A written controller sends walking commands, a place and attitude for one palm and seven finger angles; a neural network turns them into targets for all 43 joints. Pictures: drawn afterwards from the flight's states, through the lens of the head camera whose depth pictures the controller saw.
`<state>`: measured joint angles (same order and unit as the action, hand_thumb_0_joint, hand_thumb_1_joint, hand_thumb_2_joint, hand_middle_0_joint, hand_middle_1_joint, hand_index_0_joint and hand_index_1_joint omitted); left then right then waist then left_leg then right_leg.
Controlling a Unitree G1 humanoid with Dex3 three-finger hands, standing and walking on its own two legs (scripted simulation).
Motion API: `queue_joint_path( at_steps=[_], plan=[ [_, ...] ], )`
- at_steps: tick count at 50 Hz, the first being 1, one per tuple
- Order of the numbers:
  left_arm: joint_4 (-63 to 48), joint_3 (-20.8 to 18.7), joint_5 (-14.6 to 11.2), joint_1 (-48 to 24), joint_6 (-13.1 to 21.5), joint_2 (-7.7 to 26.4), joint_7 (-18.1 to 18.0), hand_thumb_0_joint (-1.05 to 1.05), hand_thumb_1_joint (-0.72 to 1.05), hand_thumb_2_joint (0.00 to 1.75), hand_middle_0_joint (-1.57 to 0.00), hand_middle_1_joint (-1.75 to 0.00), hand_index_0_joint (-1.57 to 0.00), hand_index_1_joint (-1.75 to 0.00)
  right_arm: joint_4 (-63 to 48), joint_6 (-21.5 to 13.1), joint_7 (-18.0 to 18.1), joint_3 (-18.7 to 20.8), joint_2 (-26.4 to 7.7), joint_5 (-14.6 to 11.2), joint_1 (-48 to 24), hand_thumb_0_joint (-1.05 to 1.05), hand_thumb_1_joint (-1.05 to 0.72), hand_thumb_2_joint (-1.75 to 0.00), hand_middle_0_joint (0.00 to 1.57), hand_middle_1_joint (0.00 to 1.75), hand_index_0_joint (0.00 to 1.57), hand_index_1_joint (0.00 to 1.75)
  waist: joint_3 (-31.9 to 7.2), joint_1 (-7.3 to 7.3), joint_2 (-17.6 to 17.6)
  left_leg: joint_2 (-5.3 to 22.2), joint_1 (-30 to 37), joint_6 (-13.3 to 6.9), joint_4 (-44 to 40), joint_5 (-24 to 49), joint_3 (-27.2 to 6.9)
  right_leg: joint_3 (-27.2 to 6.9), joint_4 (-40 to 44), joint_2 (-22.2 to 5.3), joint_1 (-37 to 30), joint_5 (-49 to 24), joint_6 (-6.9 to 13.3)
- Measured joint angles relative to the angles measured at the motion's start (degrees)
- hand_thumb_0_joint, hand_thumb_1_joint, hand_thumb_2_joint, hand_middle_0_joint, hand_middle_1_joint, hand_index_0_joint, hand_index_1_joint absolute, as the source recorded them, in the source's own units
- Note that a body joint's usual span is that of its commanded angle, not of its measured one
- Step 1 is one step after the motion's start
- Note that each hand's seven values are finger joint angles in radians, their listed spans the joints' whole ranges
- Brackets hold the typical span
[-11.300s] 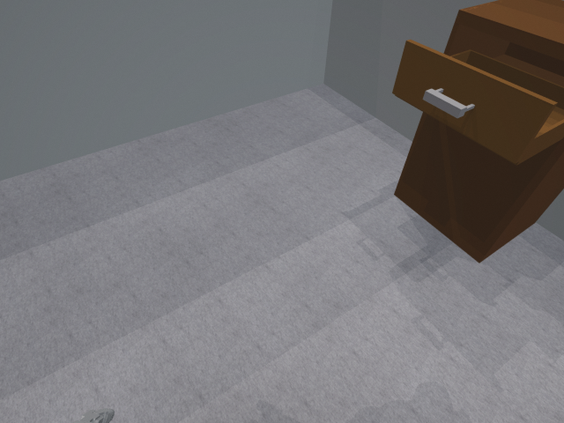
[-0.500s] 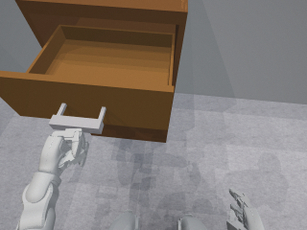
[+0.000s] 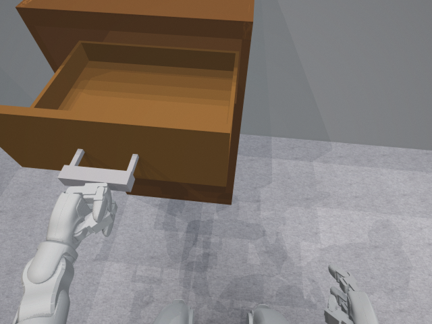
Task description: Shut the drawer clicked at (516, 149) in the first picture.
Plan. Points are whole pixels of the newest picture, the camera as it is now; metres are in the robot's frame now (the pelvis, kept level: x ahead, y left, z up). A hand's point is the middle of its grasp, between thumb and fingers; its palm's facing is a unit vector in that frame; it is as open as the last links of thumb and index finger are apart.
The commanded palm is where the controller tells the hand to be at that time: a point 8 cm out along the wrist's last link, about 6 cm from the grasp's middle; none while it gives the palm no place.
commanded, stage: push the drawer shut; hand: left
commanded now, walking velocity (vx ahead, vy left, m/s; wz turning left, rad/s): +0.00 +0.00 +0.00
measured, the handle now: (102, 167) +0.39 +0.23 +0.05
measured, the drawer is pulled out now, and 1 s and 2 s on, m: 0.27 0.17 0.06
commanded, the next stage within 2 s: none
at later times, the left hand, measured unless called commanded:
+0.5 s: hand (116, 187) +0.35 +0.20 +0.05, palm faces -0.09 -0.99 -0.06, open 3.4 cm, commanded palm +0.34 +0.25 +0.05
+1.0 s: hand (124, 163) +0.40 +0.19 +0.05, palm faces -0.10 -0.99 -0.06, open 3.4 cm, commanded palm +0.40 +0.24 +0.05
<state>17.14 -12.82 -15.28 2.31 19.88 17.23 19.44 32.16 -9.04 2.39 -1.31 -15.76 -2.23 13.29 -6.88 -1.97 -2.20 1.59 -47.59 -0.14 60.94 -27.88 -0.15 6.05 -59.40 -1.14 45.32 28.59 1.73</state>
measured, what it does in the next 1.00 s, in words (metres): stands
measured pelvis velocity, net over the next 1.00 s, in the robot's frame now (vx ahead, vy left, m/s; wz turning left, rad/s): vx -0.01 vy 0.01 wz -0.02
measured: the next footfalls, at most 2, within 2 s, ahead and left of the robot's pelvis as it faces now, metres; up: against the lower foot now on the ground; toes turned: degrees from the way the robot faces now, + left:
none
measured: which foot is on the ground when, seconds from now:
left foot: down 0.00-1.00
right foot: down 0.00-1.00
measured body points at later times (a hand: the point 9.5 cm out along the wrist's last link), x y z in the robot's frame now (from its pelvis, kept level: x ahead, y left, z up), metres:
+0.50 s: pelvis -0.01 +0.00 +0.00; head +0.08 +0.00 +0.44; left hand +0.35 +0.25 +0.05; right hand +0.11 -0.26 -0.10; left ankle +0.02 +0.12 -0.67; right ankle +0.01 -0.10 -0.67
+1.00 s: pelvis -0.01 +0.01 +0.00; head +0.08 +0.02 +0.44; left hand +0.40 +0.25 +0.05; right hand +0.08 -0.25 -0.11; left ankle +0.02 +0.12 -0.67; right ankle +0.01 -0.10 -0.67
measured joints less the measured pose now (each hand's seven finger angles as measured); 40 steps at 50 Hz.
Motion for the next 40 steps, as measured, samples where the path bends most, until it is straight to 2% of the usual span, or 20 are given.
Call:
queue_joint_path(
  at_steps=[3,10,18,25,32,40],
  plan=[
    [1.93,-0.54,0.03,-2.12,-0.56,0.33,0.63,0.02,0.89,0.91,-1.4,-1.6,-1.4,-1.6,0.17,-0.02,0.36,-0.07,0.02,0.07,-0.06,0.02,-0.9,-0.9,0.21,0.3,0.21,0.3,0.52,-0.11,0.04,0.14,-0.33,0.17,0.06,0.11,-0.05,0.04,-0.17,0.13,0.41,-0.05,0.21],
    [6.32,-1.44,0.21,-6.8,1.32,1.21,1.19,0.05,0.83,0.92,-1.4,-1.6,-1.4,-1.6,2.19,-0.25,0.77,-0.23,0.1,0.15,0.33,0.02,-0.9,-0.9,0.21,0.3,0.21,0.3,0.99,0.1,0.26,0.32,-1.12,0.49,0.4,0.22,-0.36,0.32,-0.53,0.31,1.15,-0.07,0.52],
    [11.69,-2.49,0.42,-12.54,0.5,2.69,2.18,0.06,0.81,0.91,-1.4,-1.6,-1.4,-1.6,3.21,0.4,0.75,-0.29,0.18,0.04,0.86,0.02,-0.9,-0.9,0.21,0.3,0.21,0.3,1.13,-0.8,0.22,0.46,-1.63,0.47,0.25,0.59,-0.28,0.22,-0.28,0.47,1.69,-0.57,0.54],
    [14.98,-2.86,0.87,-15.0,0.79,2.49,1.45,0.07,0.83,0.9,-1.4,-1.6,-1.4,-1.6,2.85,1.24,0.33,-0.11,-0.03,0.09,2.27,0.01,-0.9,-0.9,0.21,0.3,0.21,0.3,0.71,-1.59,0.31,0.48,-1.0,0.13,-0.7,0.92,0.44,-0.49,0.63,0.52,1.35,-1.17,0.2],
    [18.54,-2.75,2.29,-19.35,2.29,2.54,0.56,0.06,0.82,0.9,-1.4,-1.6,-1.4,-1.6,3.09,2.33,0.05,-0.01,-0.11,0.22,2.79,0.01,-0.9,-0.9,0.21,0.3,0.21,0.3,1.13,-1.75,0.8,0.31,-1.93,-0.24,-0.22,1.02,0.62,-0.68,0.32,0.33,2.21,-1.4,-0.11],
    [22.33,-2.75,3.29,-23.67,2.21,3.16,0.09,0.07,0.82,0.9,-1.4,-1.6,-1.4,-1.6,3.42,3.58,-0.13,-0.18,0.25,0.3,2.93,0.01,-0.91,-0.9,0.21,0.3,0.21,0.3,1.16,-2.25,0.88,0.24,-2.6,-0.65,-0.26,1.25,0.98,-1.05,0.63,0.26,2.86,-1.94,-0.52]
  ],
)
